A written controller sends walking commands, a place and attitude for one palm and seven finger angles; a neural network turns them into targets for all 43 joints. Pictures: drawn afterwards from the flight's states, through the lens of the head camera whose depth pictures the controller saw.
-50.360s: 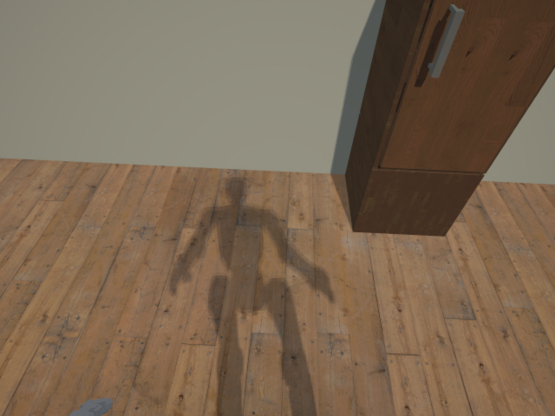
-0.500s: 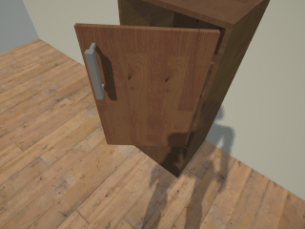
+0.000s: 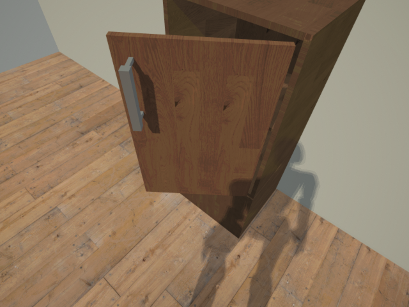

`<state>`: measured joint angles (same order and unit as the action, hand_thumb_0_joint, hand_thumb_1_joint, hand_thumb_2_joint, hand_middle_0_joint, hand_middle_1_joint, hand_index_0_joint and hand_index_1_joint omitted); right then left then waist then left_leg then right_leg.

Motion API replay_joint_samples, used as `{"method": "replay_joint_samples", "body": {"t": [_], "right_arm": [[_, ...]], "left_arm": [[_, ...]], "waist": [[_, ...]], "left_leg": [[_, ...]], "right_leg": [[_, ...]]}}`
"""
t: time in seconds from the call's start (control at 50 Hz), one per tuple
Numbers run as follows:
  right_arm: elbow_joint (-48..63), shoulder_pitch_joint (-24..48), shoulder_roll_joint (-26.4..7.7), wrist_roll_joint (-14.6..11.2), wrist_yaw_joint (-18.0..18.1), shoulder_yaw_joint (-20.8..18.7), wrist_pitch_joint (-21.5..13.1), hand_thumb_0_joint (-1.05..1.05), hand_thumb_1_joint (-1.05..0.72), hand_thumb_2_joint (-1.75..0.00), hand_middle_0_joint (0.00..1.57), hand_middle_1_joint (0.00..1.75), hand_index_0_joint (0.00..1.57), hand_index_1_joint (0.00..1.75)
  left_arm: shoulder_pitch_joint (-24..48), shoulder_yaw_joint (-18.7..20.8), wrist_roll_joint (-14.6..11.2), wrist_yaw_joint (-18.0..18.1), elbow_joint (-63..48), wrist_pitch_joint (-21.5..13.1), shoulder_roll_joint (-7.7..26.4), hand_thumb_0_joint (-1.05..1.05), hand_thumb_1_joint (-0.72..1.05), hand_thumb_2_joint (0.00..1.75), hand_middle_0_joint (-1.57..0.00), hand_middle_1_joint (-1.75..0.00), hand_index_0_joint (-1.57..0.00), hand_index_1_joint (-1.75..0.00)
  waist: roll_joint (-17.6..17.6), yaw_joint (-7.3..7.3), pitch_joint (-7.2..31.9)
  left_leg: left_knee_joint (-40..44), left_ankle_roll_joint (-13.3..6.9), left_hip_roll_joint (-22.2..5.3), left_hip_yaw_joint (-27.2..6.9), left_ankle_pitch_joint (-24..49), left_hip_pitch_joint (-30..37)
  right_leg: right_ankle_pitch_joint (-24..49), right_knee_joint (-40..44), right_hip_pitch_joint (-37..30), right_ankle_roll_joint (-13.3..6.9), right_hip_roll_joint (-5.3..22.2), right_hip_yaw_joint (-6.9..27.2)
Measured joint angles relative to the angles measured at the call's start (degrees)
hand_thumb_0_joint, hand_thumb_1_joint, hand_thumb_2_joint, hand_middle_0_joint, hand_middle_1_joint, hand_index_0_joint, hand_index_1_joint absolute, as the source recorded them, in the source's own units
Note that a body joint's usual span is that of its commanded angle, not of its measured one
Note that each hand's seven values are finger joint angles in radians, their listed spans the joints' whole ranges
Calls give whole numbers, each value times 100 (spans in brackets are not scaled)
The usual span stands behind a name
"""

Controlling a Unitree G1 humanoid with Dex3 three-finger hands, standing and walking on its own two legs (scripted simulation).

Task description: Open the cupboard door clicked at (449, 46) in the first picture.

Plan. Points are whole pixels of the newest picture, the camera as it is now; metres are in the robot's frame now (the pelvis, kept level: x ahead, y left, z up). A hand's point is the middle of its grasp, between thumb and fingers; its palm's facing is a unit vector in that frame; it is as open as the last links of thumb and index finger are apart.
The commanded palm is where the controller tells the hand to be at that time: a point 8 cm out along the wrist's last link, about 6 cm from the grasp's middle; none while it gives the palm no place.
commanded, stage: look again from close up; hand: left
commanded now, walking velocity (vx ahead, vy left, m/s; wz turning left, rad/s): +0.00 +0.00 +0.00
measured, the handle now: (134, 96) +0.53 +0.21 +0.12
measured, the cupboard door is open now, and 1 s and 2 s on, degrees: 38 38 38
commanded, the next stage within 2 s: raise the hand with hooked fingers in 1.88 s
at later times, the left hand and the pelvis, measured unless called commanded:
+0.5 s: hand out of the picture -0.01 +0.18 -0.18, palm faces +0.02 -0.98 -0.21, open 7.4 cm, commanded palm none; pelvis -0.01 -0.01 +0.00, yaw +0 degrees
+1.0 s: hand out of the picture -0.01 +0.16 -0.17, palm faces +0.03 -0.98 -0.21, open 7.4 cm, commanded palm none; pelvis -0.01 -0.02 +0.00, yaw +0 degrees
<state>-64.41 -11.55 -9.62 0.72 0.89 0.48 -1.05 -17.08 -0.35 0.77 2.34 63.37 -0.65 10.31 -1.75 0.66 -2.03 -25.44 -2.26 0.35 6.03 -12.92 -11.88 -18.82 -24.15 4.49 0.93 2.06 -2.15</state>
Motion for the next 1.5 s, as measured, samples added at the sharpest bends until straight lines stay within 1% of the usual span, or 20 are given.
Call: {"method": "replay_joint_samples", "body": {"t": [0.56,1.14,1.5], "right_arm": [[-113,-74,-36,11,-8,-14,-20,1,-91,-90,20,30,20,29],[-139,38,-90,12,19,-21,-25,1,-91,-90,20,30,20,29],[-187,-21,-46,12,25,-18,-4,1,-91,-90,20,30,20,29]], "left_arm": [[159,27,-7,-37,33,-36,51,1,91,90,-20,-30,-20,-30],[117,35,-13,-51,68,-73,70,1,91,90,-20,-30,-20,-30],[56,31,-20,-52,74,-71,40,1,91,90,-20,-30,-20,-30]], "waist": [[43,-30,37],[47,5,82],[43,9,62]], "left_leg": [[212,73,-40,-43,199,17],[284,195,-143,-103,227,85],[315,227,-178,-133,275,89]], "right_leg": [[109,78,36,-82,-56,-39],[139,199,-61,-193,-171,-85],[188,252,-80,-226,-213,-111]]}}
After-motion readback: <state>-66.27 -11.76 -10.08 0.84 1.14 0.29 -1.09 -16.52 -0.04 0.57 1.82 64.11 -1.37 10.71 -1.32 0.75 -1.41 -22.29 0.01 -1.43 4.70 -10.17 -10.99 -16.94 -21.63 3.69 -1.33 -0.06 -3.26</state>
